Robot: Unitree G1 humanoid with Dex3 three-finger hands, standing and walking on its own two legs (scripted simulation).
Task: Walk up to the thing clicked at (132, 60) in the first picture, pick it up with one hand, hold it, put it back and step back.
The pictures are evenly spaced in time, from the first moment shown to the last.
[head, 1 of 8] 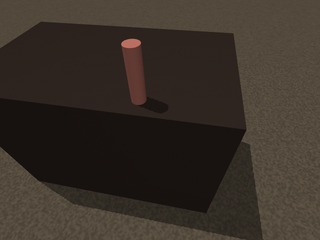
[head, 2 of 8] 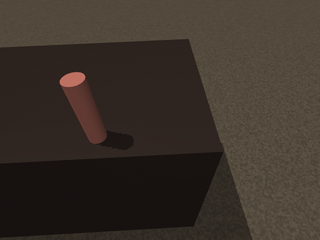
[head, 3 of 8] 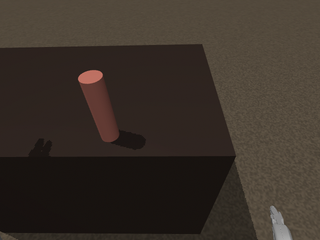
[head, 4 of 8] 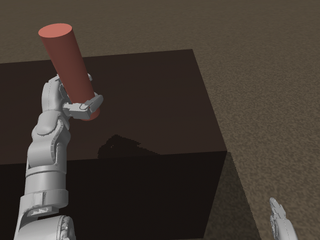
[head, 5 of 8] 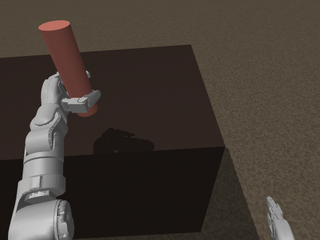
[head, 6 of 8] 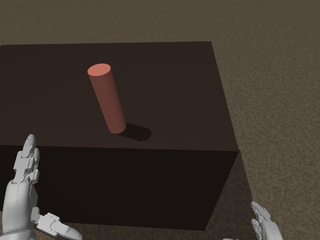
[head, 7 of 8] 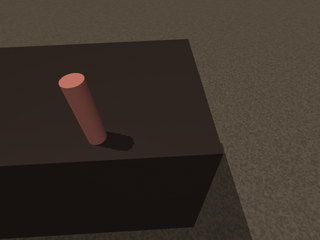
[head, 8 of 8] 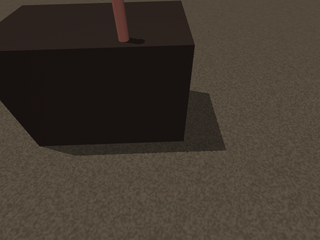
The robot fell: no
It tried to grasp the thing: yes
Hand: left
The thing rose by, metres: 0.26
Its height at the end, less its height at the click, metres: +0.00
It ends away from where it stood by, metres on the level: 0.00
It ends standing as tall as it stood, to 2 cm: yes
